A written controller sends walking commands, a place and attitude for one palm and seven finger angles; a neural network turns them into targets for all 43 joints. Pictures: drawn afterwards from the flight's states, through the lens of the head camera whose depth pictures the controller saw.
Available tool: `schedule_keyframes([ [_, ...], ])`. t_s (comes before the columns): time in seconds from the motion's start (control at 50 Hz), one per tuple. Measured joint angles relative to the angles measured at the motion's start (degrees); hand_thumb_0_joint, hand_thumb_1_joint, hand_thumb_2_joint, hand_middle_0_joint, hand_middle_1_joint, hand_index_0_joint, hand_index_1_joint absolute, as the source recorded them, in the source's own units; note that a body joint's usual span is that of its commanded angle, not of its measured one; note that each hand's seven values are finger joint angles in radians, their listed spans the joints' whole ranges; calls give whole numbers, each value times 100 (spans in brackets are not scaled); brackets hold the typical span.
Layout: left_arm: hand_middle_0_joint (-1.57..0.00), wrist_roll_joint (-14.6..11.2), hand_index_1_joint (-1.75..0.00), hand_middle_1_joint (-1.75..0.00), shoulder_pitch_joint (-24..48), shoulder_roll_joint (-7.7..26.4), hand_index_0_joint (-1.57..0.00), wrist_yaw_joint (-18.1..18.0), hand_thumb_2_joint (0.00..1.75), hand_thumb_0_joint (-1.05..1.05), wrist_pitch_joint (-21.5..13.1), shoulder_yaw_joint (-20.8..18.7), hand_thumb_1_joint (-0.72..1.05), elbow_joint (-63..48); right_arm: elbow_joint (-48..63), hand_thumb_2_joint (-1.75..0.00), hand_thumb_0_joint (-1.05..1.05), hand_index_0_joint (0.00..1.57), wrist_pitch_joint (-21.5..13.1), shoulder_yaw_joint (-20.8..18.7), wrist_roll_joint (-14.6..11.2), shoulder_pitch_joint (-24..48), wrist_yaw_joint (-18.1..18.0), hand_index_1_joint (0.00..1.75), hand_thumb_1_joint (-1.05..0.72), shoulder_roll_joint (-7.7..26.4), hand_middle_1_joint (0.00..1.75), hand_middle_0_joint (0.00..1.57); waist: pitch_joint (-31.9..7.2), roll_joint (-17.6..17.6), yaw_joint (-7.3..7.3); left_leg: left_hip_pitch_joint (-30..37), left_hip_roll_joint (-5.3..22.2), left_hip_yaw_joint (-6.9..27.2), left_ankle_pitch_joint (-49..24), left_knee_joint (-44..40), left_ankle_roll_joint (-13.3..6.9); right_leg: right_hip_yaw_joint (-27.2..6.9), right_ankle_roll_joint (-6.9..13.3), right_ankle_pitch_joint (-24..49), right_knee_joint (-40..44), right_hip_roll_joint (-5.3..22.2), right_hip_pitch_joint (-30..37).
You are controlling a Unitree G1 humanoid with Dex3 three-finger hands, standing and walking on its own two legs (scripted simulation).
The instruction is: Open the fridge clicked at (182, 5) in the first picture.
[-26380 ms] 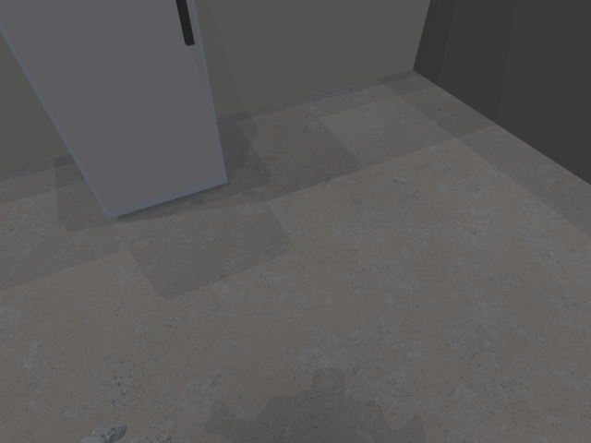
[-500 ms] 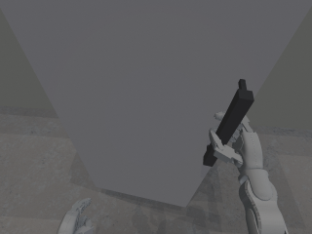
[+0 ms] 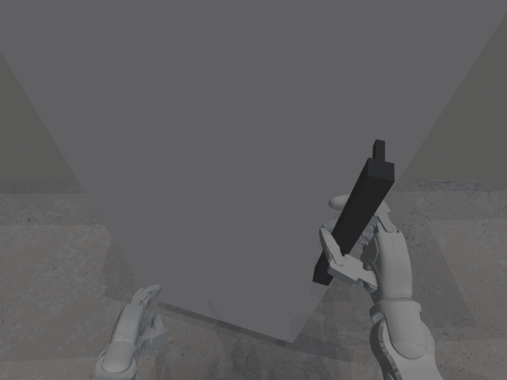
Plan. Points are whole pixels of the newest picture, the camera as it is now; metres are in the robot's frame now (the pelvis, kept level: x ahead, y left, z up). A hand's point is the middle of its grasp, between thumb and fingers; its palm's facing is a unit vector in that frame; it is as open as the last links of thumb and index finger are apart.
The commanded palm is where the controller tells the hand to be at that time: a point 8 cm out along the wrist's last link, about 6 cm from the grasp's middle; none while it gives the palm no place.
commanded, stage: walk backward, drawing the door open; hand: right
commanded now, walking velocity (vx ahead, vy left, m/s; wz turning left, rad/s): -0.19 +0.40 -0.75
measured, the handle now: (345, 223) +0.32 -0.10 +0.11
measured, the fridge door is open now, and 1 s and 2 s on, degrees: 19 54 67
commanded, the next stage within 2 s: stop walking and hold the door back in 1.24 s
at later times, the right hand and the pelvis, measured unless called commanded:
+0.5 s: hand (275, 371) +0.13 +0.00 +0.12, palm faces +0.21 +0.97 -0.14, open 7.1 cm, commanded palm +0.09 -0.04 +0.12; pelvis -0.09 +0.15 +0.00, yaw -21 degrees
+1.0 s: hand out of the picture +0.03 +0.12 +0.11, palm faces +0.62 +0.76 -0.18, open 7.2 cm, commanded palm -0.02 +0.10 +0.12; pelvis -0.09 +0.37 -0.01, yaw -45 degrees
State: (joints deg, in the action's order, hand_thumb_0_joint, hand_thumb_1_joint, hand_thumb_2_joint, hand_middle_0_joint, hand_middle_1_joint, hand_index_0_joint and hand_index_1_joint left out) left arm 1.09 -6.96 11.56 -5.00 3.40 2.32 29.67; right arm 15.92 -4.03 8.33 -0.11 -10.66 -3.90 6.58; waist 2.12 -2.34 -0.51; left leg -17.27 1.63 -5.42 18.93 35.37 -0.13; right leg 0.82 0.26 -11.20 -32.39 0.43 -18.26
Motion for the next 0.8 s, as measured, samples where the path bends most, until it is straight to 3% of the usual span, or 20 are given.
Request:
schedule_keyframes([
  [0.06,-20,83,-30,-30,-159,-245,-20,102,90,1,-125,-36,90,129,-40,-73,-2,27,39,41,-22,-30,-108,133,-57,182,136,37,-50,231,-189,-481,-209,480,831,1405,122,-138,-22,-173,290,-154,105],
  [0.1,-20,115,-30,-30,-276,-336,-20,164,90,1,-283,3,90,228,-71,-72,-2,27,111,46,19,-39,-152,134,-58,203,134,37,-23,199,-290,-613,-384,563,817,1670,151,-382,-124,123,590,-119,185],
  [0.2,-21,106,-30,-30,-463,-461,-21,228,90,1,-505,69,90,396,50,-72,-2,26,240,-33,27,-154,-181,135,-58,227,133,36,-13,147,-292,-231,-358,682,235,74,129,-774,-365,438,810,40,109],
  [0.24,-21,75,-30,-30,-436,-479,-21,218,90,1,-532,54,90,455,152,-73,-2,25,231,-147,-23,-250,-177,135,-58,257,133,36,-9,123,-262,-75,-336,628,-568,-516,75,-868,-463,450,711,93,-19],
  [0.3,-21,-4,-30,-30,-336,-403,-21,173,90,1,-553,-53,90,608,211,-74,-3,25,211,-243,-59,-347,-191,137,-58,222,133,36,70,-47,-297,-108,-469,326,-970,-602,-278,-990,-272,-11,336,246,-286],
  [0.34,-21,-12,-30,-30,-354,-327,-21,90,90,1,-581,-169,90,741,202,-73,-3,25,255,-190,-11,-333,-153,137,-58,179,132,37,18,0,-314,-167,-380,99,-938,-606,-440,-656,-180,-850,-896,202,-730],
  [0.4,-21,78,-30,-30,-445,-202,-21,-46,90,1,-637,-287,90,863,145,-72,-3,25,284,-67,135,-258,-18,136,-58,108,133,37,-26,147,-300,-188,-205,-243,-995,-665,-571,-24,-156,-1334,-2484,159,-1002],
  [0.46,-20,104,-30,-30,-570,-128,-20,-134,90,2,-764,-321,90,805,143,-72,-3,26,263,92,241,-171,102,135,-57,111,134,37,-33,275,-316,-221,-86,-632,-1091,-753,-670,471,-120,-1553,-2371,194,-599],
  [0.5,-20,104,-30,-30,-644,-87,-20,-142,90,2,-916,-308,90,668,261,-71,-3,26,259,197,292,-157,125,134,-57,114,135,37,-46,296,-323,-370,-78,-876,-1129,-699,-724,642,-64,-1404,-1373,216,-65],
  [0.52,-20,104,-30,-30,-690,-40,-20,-131,90,2,-1014,-300,90,524,392,-71,-3,25,257,242,315,-180,95,132,-57,108,135,36,-69,224,-322,-582,-117,-970,-1041,-457,-601,595,17,-1082,-586,257,272],
  [0.54,-20,135,-30,-30,-679,-50,-20,-115,90,2,-1096,-324,90,422,474,-71,-4,24,196,259,315,-161,50,130,-58,145,135,36,-43,196,-361,-915,-143,-911,-658,99,-331,430,124,-757,-259,283,320],
  [0.58,-20,203,-30,-30,-585,-225,-20,-54,90,1,-1098,-325,90,442,372,-71,-5,22,13,201,287,-49,42,128,-59,290,135,35,219,384,-427,-1375,-189,-235,-18,1648,19,220,1,-731,-438,205,251],
  [0.64,-20,191,-30,-30,-601,-310,-20,94,90,1,-1142,-224,90,560,228,-71,-4,22,-25,172,255,-12,138,129,-59,349,132,35,384,231,-446,-1632,-275,286,36,2824,199,-332,-289,-457,-124,374,253],
  [0.68,-20,131,-30,-30,-609,-277,-20,202,90,1,-1177,-191,90,614,201,-71,-4,22,-18,200,253,-19,160,130,-59,300,131,35,456,2,-328,-1381,-218,451,-41,2352,227,-662,-405,-202,142,588,216],
  [0.74,-21,9,-30,-30,-616,-292,-21,276,90,1,-1201,-191,90,649,328,-73,-3,23,-4,146,190,-166,152,131,-58,312,131,35,388,-166,-150,-509,-97,597,39,707,266,-1031,-518,-13,311,793,26],
  [0.78,-21,-58,-30,-30,-567,-385,-21,289,90,1,-1186,-196,90,652,538,-75,-4,23,-22,-40,142,-299,115,133,-57,443,132,37,245,-27,-65,96,29,584,-115,-355,282,-1171,-505,-78,129,756,-272],
  [0.8,-21,-85,-30,-30,-427,-372,-21,289,90,1,-1162,-216,90,687,594,-75,-5,23,-68,-168,130,-313,91,133,-56,430,133,38,286,-61,-17,48,-7,498,-556,-438,297,-1239,-421,-355,-154,791,-459],
])
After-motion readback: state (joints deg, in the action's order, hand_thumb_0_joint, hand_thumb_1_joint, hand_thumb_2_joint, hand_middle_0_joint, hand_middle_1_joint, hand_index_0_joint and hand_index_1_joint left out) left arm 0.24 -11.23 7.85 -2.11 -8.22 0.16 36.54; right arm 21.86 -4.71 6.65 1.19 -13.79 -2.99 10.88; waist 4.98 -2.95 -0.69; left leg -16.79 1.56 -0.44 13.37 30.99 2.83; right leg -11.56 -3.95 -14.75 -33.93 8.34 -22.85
